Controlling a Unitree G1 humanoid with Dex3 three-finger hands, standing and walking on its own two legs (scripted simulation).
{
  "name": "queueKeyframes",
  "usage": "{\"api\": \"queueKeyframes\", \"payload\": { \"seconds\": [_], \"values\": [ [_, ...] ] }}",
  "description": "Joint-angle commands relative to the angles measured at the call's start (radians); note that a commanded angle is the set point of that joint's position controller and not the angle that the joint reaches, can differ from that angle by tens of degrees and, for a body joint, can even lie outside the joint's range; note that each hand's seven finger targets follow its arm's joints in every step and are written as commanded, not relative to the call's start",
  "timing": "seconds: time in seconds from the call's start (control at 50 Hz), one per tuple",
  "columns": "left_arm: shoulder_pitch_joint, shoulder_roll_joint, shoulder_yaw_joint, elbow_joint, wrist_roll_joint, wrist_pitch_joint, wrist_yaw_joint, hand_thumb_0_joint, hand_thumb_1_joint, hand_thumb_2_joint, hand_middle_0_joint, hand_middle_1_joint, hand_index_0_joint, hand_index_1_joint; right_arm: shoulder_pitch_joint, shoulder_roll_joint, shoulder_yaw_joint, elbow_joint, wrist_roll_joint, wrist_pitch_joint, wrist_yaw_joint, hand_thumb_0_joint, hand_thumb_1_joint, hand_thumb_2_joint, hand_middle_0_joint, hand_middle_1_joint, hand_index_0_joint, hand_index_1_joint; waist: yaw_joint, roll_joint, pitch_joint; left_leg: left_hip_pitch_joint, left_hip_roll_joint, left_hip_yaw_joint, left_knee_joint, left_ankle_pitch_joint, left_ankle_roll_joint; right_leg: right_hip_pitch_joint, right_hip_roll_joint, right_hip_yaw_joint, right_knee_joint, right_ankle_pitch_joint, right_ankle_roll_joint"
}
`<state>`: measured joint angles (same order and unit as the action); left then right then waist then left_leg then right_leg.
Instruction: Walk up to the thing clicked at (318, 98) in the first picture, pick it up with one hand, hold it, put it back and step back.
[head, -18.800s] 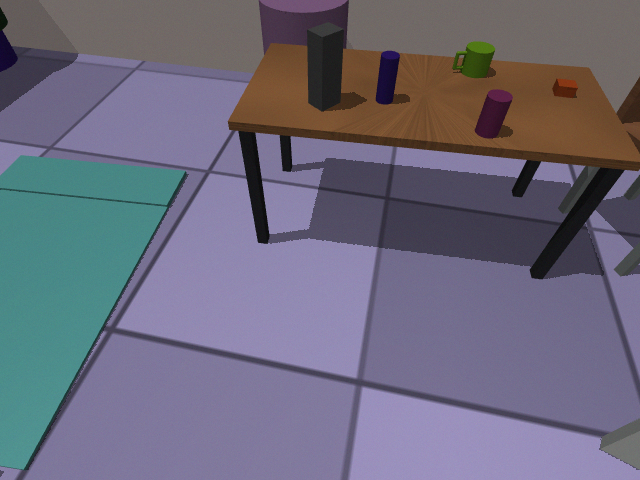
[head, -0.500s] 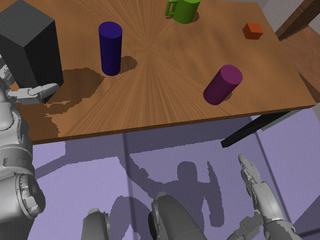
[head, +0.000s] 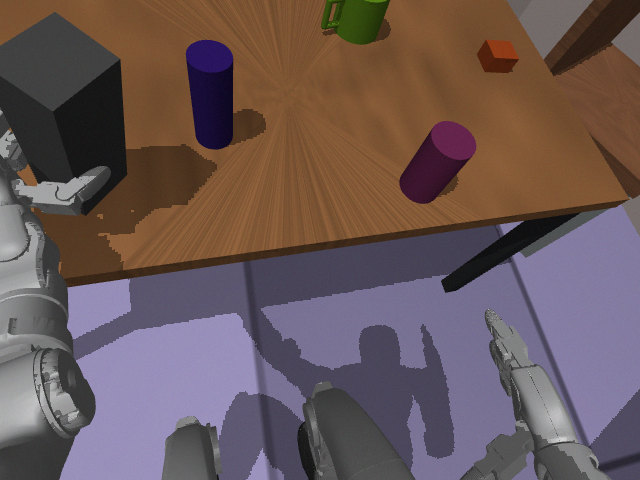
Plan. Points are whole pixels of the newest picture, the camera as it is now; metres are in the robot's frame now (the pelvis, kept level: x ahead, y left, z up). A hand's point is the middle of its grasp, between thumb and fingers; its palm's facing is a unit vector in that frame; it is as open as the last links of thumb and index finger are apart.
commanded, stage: settle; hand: left
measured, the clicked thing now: (73, 133) +0.53 +0.18 +0.05
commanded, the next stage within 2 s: lift in 0.62 s
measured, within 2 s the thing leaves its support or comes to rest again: neither
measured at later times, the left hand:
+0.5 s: hand (41, 155) +0.51 +0.21 +0.05, palm faces +0.25 -0.97 -0.02, open 10.3 cm
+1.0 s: hand (26, 145) +0.49 +0.21 +0.08, palm faces +0.25 -0.97 -0.02, open 10.3 cm
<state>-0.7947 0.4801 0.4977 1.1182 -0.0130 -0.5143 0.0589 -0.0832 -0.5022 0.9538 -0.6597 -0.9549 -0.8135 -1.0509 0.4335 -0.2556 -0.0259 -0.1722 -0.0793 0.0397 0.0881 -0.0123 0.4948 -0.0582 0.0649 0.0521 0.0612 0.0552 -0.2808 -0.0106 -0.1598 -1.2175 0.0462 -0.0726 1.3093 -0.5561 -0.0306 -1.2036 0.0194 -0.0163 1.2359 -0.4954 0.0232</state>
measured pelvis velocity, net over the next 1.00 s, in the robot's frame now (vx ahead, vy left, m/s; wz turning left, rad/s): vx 0.02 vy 0.01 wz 0.01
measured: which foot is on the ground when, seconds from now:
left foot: down 0.00-1.00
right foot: down 0.00-1.00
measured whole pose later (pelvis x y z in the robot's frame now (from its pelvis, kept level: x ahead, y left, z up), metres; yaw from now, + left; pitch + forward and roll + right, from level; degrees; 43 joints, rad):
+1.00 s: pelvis +0.02 +0.01 +0.04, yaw +1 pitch +21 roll -2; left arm -0.67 0.37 0.37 0.93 -0.06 -0.37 0.05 -0.06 -0.61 1.12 -0.67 -1.13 -0.81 -1.21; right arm 0.38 -0.23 -0.06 0.03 -0.05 0.06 0.03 -0.01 0.50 -0.06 0.06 0.05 0.06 0.05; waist -0.18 -0.01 -0.13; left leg -0.97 0.04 -0.05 1.13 -0.52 -0.02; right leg -0.96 0.01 0.00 1.07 -0.46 0.03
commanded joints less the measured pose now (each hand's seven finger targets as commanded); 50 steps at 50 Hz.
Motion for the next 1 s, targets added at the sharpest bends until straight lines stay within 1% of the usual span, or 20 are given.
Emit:
{"api": "queueKeyframes", "payload": {
  "seconds": [0.0,0.04,0.08,0.18,0.2,0.28,0.3,0.4,0.42,0.48,0.54,0.62,0.64,0.7,0.74,0.78,0.8,0.88,0.9,0.98],
  "values": [
    [-0.388,0.195,-0.048,-0.268,0.021,-0.038,-0.03,0.0,0.176,1.306,-1.369,-1.469,-1.377,-1.485,0.02,-0.148,-0.103,-0.194,0.011,-0.051,-0.031,0.0,0.503,-0.064,0.05,0.05,0.05,0.05,0.029,0.247,-0.575,0.413,-0.026,0.044,-0.172,0.358,0.024,0.346,0.014,-0.008,-0.144,0.324,-0.036],
    [-0.416,0.209,-0.032,-0.306,0.004,-0.038,-0.029,0.0,0.213,1.323,-1.364,-1.475,-1.375,-1.489,0.022,-0.137,-0.092,-0.176,0.014,-0.047,-0.037,0.0,0.509,-0.063,0.05,0.05,0.05,0.05,0.049,0.259,-0.59,0.435,-0.028,0.046,-0.178,0.407,0.019,0.377,0.012,-0.01,-0.145,0.359,-0.038],
    [-0.39,0.203,-0.032,-0.262,-0.008,-0.028,-0.027,0.0,0.201,1.344,-1.372,-1.496,-1.384,-1.511,0.036,-0.16,-0.129,-0.131,0.013,-0.044,-0.043,0.0,0.509,-0.063,0.05,0.05,0.05,0.05,0.04,0.252,-0.529,0.433,-0.024,0.043,-0.185,0.401,0.02,0.352,0.014,-0.012,-0.153,0.346,-0.04],
    [-0.452,0.217,-0.047,-0.336,-0.019,-0.036,-0.031,0.0,0.219,1.366,-1.394,-1.513,-1.4,-1.533,0.001,-0.131,-0.098,-0.116,0.014,-0.05,-0.047,0.0,0.508,-0.065,0.05,0.05,0.05,0.05,0.049,0.242,-0.546,0.489,-0.024,0.042,-0.199,0.415,0.023,0.368,0.013,-0.015,-0.171,0.358,-0.038],
    [-0.459,0.213,-0.043,-0.323,-0.028,-0.039,-0.035,0.0,0.207,1.379,-1.397,-1.525,-1.404,-1.544,0.023,-0.122,-0.093,-0.09,0.013,-0.05,-0.049,0.0,0.508,-0.064,0.05,0.05,0.05,0.05,0.037,0.227,-0.522,0.481,-0.023,0.044,-0.197,0.425,0.026,0.375,0.013,-0.015,-0.173,0.371,-0.037],
    [-0.502,0.24,-0.028,-0.403,-0.051,-0.044,-0.037,0.0,0.138,1.397,-1.402,-1.554,-1.416,-1.571,0.014,-0.135,-0.101,-0.098,0.013,-0.051,-0.057,0.0,0.511,-0.064,0.05,0.05,0.05,0.05,0.048,0.226,-0.592,0.513,-0.029,0.052,-0.199,0.453,0.033,0.447,0.003,0.0,-0.186,0.433,-0.028],
    [-0.468,0.206,-0.046,-0.349,-0.053,-0.036,-0.036,0.0,0.113,1.387,-1.401,-1.55,-1.414,-1.568,0.027,-0.133,-0.101,-0.072,0.014,-0.048,-0.056,0.0,0.51,-0.064,0.05,0.05,0.05,0.05,0.052,0.223,-0.556,0.505,-0.029,0.05,-0.206,0.453,0.031,0.436,0.003,-0.004,-0.186,0.42,-0.032],
    [-0.546,0.236,-0.042,-0.441,-0.05,-0.047,-0.02,0.0,0.053,1.403,-1.381,-1.553,-1.392,-1.576,-0.021,-0.129,-0.101,-0.068,0.008,-0.047,-0.06,0.0,0.507,-0.066,0.05,0.05,0.049,0.05,0.063,0.293,-0.619,0.605,-0.02,0.031,-0.216,0.521,0.015,0.403,0.005,-0.016,-0.175,0.415,-0.044],
    [-0.528,0.219,-0.05,-0.428,-0.049,-0.043,-0.02,0.0,0.044,1.404,-1.382,-1.555,-1.394,-1.577,-0.01,-0.114,-0.085,-0.044,0.009,-0.042,-0.06,0.0,0.508,-0.065,0.05,0.05,0.049,0.05,0.071,0.277,-0.599,0.6,-0.019,0.028,-0.221,0.528,0.015,0.405,0.006,-0.018,-0.178,0.417,-0.044],
    [-0.481,0.212,-0.048,-0.37,-0.049,-0.031,-0.017,0.0,0.061,1.418,-1.385,-1.564,-1.4,-1.584,-0.007,-0.133,-0.105,-0.018,0.009,-0.036,-0.066,0.0,0.512,-0.064,0.05,0.05,0.05,0.05,0.07,0.228,-0.564,0.543,-0.026,0.041,-0.233,0.467,0.026,0.447,0.002,-0.007,-0.198,0.412,-0.035],
    [-0.526,0.211,-0.053,-0.411,-0.056,-0.027,-0.013,0.0,0.022,1.423,-1.395,-1.583,-1.414,-1.601,-0.017,-0.102,-0.085,-0.018,0.013,-0.035,-0.067,0.0,0.51,-0.064,0.05,0.05,0.05,0.05,0.075,0.244,-0.602,0.543,-0.029,0.049,-0.231,0.463,0.029,0.475,-0.003,-0.001,-0.204,0.431,-0.03],
    [-0.429,0.206,-0.051,-0.302,-0.045,-0.004,-0.015,0.0,0.069,1.427,-1.376,-1.568,-1.397,-1.584,-0.011,-0.131,-0.102,0.01,0.015,-0.027,-0.07,0.0,0.514,-0.062,0.05,0.05,0.05,0.05,0.074,0.184,-0.527,0.508,-0.028,0.05,-0.247,0.436,0.033,0.465,-0.001,-0.004,-0.226,0.409,-0.028],
    [-0.512,0.202,-0.07,-0.398,-0.045,-0.015,-0.016,0.0,0.088,1.437,-1.371,-1.566,-1.391,-1.582,-0.043,-0.094,-0.07,-0.013,0.018,-0.033,-0.067,0.0,0.518,-0.061,0.05,0.05,0.05,0.05,0.083,0.21,-0.553,0.518,-0.03,0.05,-0.251,0.427,0.03,0.465,-0.002,-0.003,-0.225,0.398,-0.03],
    [-0.5,0.179,-0.085,-0.375,-0.052,-0.008,-0.023,0.0,0.121,1.44,-1.381,-1.577,-1.408,-1.587,-0.029,-0.098,-0.08,-0.013,0.026,-0.029,-0.068,0.0,0.519,-0.06,0.05,0.05,0.05,0.05,0.08,0.212,-0.544,0.547,-0.028,0.045,-0.27,0.434,0.024,0.459,0.0,-0.012,-0.229,0.383,-0.036],
    [-0.453,0.215,-0.044,-0.336,-0.06,0.001,-0.02,0.0,0.172,1.394,-1.383,-1.552,-1.419,-1.548,-0.039,-0.141,-0.117,-0.027,0.028,-0.03,-0.075,0.0,0.517,-0.06,0.049,0.05,0.049,0.05,0.083,0.171,-0.534,0.544,-0.028,0.048,-0.272,0.427,0.03,0.479,0.002,-0.01,-0.242,0.39,-0.03],
    [-0.468,0.187,-0.06,-0.39,-0.07,-0.002,-0.022,0.0,0.139,1.384,-1.371,-1.541,-1.406,-1.538,-0.013,-0.145,-0.132,0.028,0.026,-0.03,-0.075,0.0,0.517,-0.06,0.049,0.05,0.049,0.05,0.086,0.222,-0.54,0.59,-0.024,0.043,-0.273,0.467,0.021,0.447,0.001,-0.013,-0.234,0.399,-0.037],
    [-0.493,0.185,-0.076,-0.462,-0.075,-0.006,-0.025,0.0,0.138,1.379,-1.37,-1.537,-1.404,-1.536,-0.007,-0.125,-0.115,0.033,0.028,-0.032,-0.073,0.0,0.514,-0.06,0.049,0.05,0.049,0.05,0.094,0.243,-0.571,0.62,-0.024,0.041,-0.272,0.489,0.022,0.451,0.002,-0.013,-0.234,0.41,-0.036],
    [-0.443,0.165,-0.085,-0.494,-0.076,0.01,-0.015,0.0,0.139,1.388,-1.383,-1.552,-1.416,-1.55,-0.033,-0.108,-0.107,0.014,0.036,-0.035,-0.078,0.0,0.512,-0.061,0.049,0.05,0.049,0.05,0.116,0.202,-0.576,0.6,-0.028,0.051,-0.289,0.475,0.026,0.531,-0.002,-0.008,-0.25,0.434,-0.031],
    [-0.44,0.152,-0.087,-0.503,-0.081,0.01,-0.01,0.0,0.117,1.386,-1.387,-1.554,-1.42,-1.553,-0.046,-0.131,-0.132,0.019,0.034,-0.034,-0.08,0.0,0.514,-0.06,0.049,0.05,0.049,0.05,0.117,0.211,-0.574,0.625,-0.024,0.043,-0.298,0.494,0.019,0.513,0.001,-0.016,-0.245,0.427,-0.036],
    [-0.369,0.124,-0.118,-0.58,-0.085,0.04,-0.001,0.0,0.128,1.39,-1.365,-1.537,-1.393,-1.542,-0.041,-0.105,-0.107,0.024,0.044,-0.035,-0.084,0.0,0.515,-0.061,0.049,0.05,0.049,0.05,0.147,0.204,-0.571,0.672,-0.024,0.044,-0.32,0.524,0.016,0.541,0.001,-0.018,-0.266,0.439,-0.035]
  ]
}}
